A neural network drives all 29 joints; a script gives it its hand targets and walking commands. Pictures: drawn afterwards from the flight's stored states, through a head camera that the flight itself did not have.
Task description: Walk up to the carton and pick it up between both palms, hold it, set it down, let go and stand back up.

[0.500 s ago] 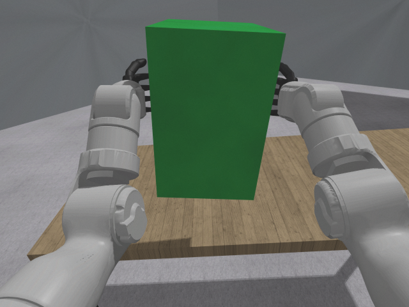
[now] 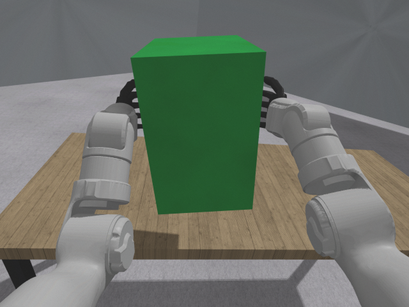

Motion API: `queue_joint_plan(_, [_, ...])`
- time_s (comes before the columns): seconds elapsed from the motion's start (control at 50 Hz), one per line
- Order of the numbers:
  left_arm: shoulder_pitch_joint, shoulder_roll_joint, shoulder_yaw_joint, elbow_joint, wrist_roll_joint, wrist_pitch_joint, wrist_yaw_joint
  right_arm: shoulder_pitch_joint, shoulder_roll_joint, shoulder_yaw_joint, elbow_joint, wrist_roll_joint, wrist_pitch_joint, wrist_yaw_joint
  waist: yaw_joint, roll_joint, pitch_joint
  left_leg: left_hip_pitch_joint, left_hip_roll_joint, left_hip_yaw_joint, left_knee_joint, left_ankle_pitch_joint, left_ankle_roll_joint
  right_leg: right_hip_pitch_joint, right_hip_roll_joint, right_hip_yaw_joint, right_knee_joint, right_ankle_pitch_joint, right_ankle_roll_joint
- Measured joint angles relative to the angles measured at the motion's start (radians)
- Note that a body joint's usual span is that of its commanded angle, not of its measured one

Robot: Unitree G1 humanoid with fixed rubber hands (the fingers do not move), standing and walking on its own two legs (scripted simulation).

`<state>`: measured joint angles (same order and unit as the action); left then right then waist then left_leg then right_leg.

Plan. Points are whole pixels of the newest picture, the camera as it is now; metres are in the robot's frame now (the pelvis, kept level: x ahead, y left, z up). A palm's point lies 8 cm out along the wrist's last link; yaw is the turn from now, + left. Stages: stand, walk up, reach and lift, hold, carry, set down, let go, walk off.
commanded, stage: hold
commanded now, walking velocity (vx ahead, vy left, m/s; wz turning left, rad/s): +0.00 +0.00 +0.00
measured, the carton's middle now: (200, 118) +0.42 +0.00 +0.27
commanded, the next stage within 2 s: none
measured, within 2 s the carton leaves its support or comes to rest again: neither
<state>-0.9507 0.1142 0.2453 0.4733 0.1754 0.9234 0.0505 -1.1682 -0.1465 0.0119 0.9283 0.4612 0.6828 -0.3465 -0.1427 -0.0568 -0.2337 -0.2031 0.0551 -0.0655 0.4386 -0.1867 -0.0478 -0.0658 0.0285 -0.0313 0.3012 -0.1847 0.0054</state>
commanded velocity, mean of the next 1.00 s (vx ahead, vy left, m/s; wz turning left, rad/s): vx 0.00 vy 0.00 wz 0.00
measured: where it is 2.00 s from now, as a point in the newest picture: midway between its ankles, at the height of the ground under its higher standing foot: outside the picture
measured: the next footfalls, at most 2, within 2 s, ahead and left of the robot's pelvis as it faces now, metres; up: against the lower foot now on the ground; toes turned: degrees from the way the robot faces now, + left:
none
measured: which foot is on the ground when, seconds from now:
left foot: down 0.00-1.00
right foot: down 0.00-1.00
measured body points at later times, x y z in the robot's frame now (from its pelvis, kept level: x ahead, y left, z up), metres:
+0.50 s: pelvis -0.02 +0.00 +0.00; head -0.13 -0.02 +0.43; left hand +0.36 +0.13 +0.36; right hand +0.36 -0.15 +0.33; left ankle +0.03 +0.14 -0.74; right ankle -0.01 -0.12 -0.74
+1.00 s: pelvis -0.01 +0.01 +0.00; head -0.11 +0.05 +0.43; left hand +0.38 +0.13 +0.29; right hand +0.36 -0.15 +0.32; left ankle +0.03 +0.14 -0.74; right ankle -0.01 -0.12 -0.74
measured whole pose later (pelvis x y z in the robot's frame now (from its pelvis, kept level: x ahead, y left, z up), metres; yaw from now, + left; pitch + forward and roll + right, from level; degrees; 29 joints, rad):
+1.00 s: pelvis -0.01 +0.01 +0.00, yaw -1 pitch -3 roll -2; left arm -0.95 0.07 0.27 0.46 0.20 0.95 0.08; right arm -1.20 -0.17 0.00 0.99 0.45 0.70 -0.31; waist -0.13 -0.03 -0.23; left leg -0.20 0.04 -0.04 0.44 -0.18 -0.03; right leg -0.09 0.02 0.00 0.32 -0.18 0.02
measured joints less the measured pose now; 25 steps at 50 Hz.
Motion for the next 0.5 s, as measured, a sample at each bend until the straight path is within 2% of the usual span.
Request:
queue_joint_plan(0.06, [0.037, -0.029, 0.005, -0.053, 0.006, 0.02, 0.017, 0.025, -0.009, 0.006, -0.027, 0.006, 0.012, 0.01, -0.011, 0.008, 0.007, 0.008, -0.004, 0.01, 0.006, -0.004, 0.006, 0.001, -0.005, 0.01, 0.014, -0.005, 0.005])
queue_joint_plan(0.12, [0.032, -0.056, 0.027, -0.063, 0.014, 0.021, 0.031, 0.018, -0.023, 0.004, -0.03, 0.0, 0.021, 0.022, -0.007, 0.032, 0.014, 0.005, -0.005, 0.024, 0.011, -0.003, 0.012, -0.011, -0.008, 0.023, 0.028, -0.005, 0.01])
queue_joint_plan(0.22, [-0.044, -0.074, 0.087, -0.014, 0.024, 0.018, 0.044, -0.043, -0.05, 0.02, 0.013, -0.01, 0.028, 0.043, 0.037, 0.089, 0.018, -0.003, -0.004, 0.058, -0.001, 0.011, 0.021, -0.047, -0.01, 0.057, 0.046, 0.005, 0.016])
queue_joint_plan(0.28, [-0.104, -0.068, 0.122, 0.046, 0.022, -0.001, 0.046, -0.078, -0.061, 0.033, 0.034, -0.032, 0.033, 0.055, 0.078, 0.126, -0.006, -0.021, -0.005, 0.071, -0.013, 0.023, 0.027, -0.077, -0.012, 0.07, 0.052, 0.011, 0.018])
queue_joint_plan(0.36, [-0.197, -0.042, 0.148, 0.169, 0.026, -0.03, 0.041, -0.133, -0.058, -0.005, 0.103, -0.087, 0.029, 0.074, 0.125, 0.161, -0.036, -0.044, -0.007, 0.069, -0.017, 0.032, 0.029, -0.105, -0.013, 0.068, 0.063, 0.011, 0.016])
queue_joint_plan(0.5, [-0.322, 0.028, 0.159, 0.451, 0.062, -0.086, -0.01, -0.198, -0.032, -0.057, 0.237, -0.168, 0.049, 0.078, 0.152, 0.156, -0.042, -0.053, 0.0, 0.047, -0.006, 0.026, 0.033, -0.104, -0.003, 0.048, 0.064, 0.006, 0.005])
